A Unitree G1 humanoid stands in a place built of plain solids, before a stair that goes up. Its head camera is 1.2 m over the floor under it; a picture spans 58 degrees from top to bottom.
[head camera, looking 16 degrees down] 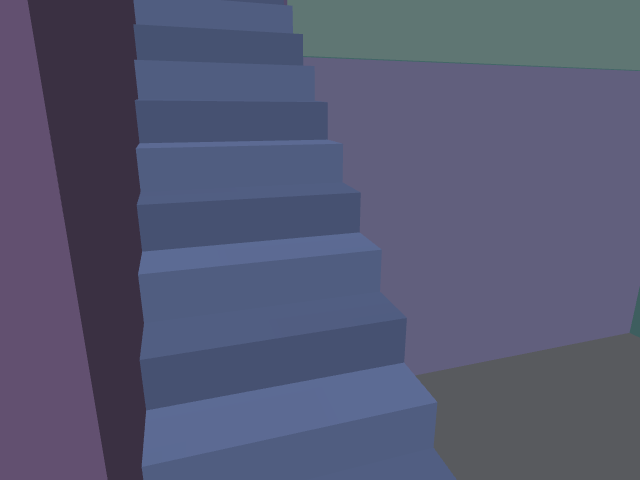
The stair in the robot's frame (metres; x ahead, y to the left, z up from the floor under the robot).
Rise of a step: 0.18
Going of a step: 0.21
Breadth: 0.94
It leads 18 degrees to the left of straight ahead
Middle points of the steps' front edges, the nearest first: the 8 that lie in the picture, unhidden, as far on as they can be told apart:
0.99 0.09 0.36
1.19 0.15 0.54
1.39 0.22 0.72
1.59 0.28 0.90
1.79 0.35 1.08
1.99 0.41 1.26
2.19 0.47 1.44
2.39 0.54 1.62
